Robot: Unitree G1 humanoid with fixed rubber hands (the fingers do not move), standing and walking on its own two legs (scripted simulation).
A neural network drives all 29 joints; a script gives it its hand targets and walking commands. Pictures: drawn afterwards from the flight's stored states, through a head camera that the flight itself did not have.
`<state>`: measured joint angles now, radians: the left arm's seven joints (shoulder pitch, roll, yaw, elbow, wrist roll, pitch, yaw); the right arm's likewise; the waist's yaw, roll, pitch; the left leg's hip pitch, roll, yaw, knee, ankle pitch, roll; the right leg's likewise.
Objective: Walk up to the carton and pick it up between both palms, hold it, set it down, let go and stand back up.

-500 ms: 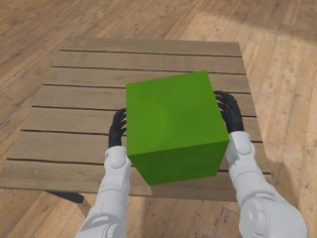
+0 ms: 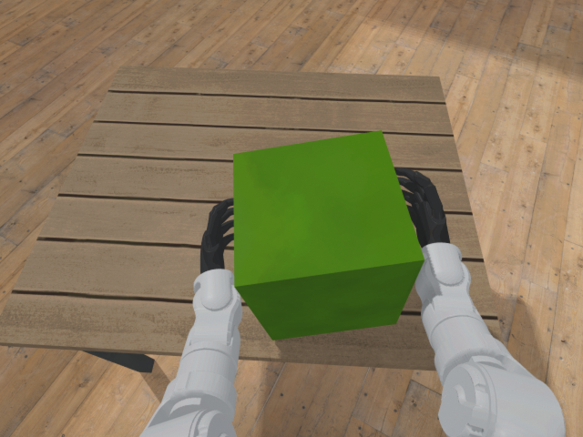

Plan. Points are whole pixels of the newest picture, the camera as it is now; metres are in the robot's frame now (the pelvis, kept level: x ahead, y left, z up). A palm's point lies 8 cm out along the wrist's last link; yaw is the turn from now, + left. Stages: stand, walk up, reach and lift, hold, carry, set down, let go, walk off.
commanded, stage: set down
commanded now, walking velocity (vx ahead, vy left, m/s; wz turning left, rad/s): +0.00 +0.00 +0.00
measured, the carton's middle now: (321, 246) +0.41 +0.00 -0.04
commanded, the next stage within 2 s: none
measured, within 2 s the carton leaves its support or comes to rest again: rests again in 0.34 s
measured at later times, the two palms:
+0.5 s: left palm (219, 268) +0.36 +0.15 -0.04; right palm (426, 243) +0.41 -0.15 -0.02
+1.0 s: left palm (208, 277) +0.35 +0.17 -0.04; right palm (442, 241) +0.41 -0.17 -0.01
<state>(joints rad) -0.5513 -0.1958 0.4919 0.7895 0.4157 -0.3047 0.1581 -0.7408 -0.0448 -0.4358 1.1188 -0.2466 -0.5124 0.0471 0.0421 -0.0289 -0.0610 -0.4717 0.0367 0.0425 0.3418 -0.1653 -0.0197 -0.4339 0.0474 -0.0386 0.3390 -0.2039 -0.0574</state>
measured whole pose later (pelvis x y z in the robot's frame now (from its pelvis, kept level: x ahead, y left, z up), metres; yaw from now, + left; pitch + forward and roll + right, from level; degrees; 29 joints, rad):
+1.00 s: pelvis -0.01 +0.00 -0.01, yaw -1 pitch +26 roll +0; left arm -0.61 -0.06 0.36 1.06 0.15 -0.45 0.19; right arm -0.85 -0.25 0.02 1.44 0.15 -0.61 0.01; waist 0.08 -0.02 -0.18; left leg -0.71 0.05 0.04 0.44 -0.16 -0.03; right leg -0.66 0.06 -0.03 0.41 -0.19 -0.06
